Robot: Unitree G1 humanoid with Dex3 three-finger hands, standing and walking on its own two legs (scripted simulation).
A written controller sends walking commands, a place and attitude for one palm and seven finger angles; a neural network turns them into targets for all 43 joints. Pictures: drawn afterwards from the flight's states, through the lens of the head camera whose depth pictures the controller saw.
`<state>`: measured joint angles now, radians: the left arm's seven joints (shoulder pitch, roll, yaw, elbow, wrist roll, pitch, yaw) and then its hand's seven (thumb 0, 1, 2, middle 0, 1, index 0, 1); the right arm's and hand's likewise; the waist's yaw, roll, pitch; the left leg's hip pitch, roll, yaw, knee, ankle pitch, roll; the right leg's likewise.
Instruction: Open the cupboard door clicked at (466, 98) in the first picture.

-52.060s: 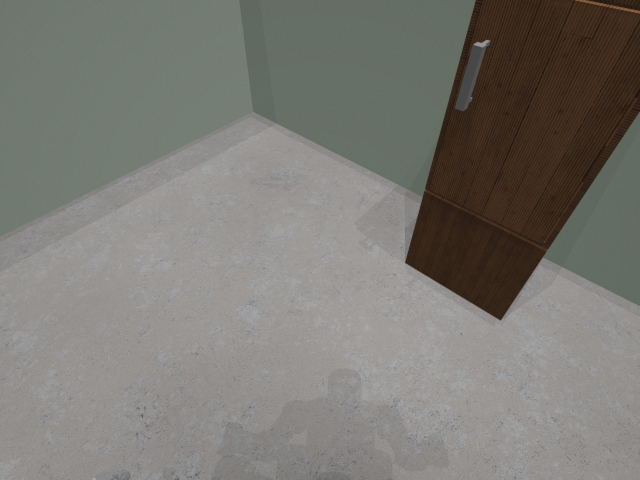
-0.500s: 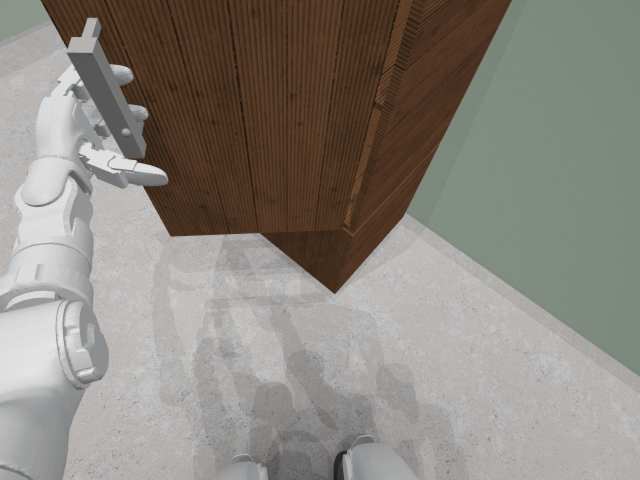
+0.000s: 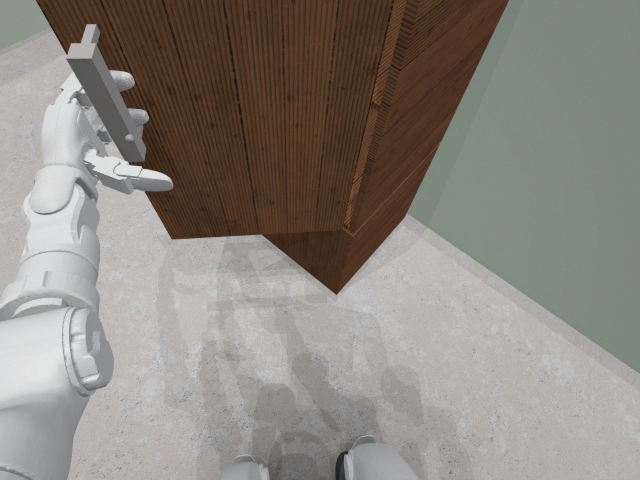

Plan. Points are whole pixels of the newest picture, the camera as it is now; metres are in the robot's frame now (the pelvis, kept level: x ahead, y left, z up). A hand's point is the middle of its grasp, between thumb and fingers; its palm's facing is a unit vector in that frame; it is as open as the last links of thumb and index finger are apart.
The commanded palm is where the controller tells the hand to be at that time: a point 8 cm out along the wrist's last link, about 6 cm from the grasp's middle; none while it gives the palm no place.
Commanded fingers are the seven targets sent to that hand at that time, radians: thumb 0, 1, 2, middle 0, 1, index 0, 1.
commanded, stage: close the thumb around the handle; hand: left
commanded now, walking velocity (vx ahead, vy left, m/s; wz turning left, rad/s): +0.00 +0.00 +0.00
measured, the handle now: (115, 98) +0.57 +0.21 +0.10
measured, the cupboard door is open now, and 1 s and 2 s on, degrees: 46 47 93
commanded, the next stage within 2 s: pull the door open along its arc in 0.78 s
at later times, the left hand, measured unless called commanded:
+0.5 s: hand (129, 141) +0.50 +0.19 +0.10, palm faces +0.03 -1.00 -0.02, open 9.3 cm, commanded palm +0.48 +0.22 +0.10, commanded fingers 0.00 0.73 0.83 -0.39 -1.33 -0.39 -1.33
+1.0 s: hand (129, 141) +0.50 +0.19 +0.10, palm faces +0.03 -1.00 -0.01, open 6.1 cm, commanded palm +0.46 +0.23 +0.10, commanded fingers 0.00 0.90 0.90 -0.40 -1.35 -0.40 -1.35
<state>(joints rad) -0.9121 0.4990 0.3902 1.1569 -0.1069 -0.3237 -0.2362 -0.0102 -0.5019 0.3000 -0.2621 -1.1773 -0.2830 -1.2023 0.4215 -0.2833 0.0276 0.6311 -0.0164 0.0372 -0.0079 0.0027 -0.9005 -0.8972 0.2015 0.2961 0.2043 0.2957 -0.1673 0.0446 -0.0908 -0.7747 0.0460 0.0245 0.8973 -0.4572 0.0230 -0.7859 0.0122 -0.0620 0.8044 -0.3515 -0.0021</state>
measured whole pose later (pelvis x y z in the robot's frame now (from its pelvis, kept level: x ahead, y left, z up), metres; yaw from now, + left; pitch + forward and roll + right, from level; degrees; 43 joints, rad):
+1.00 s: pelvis +0.00 +0.00 +0.00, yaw +0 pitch +19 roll -3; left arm -0.91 0.50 0.40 1.16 -0.10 -0.33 -0.23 0.01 0.69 0.79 -0.32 -1.31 -0.33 -1.35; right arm 0.41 -0.28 0.03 0.64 -0.02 0.03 -0.01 0.00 -0.90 -0.90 0.20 0.30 0.20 0.30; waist -0.16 0.05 -0.09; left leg -0.78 0.04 0.02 0.90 -0.45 0.02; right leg -0.79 0.01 -0.06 0.81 -0.35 -0.01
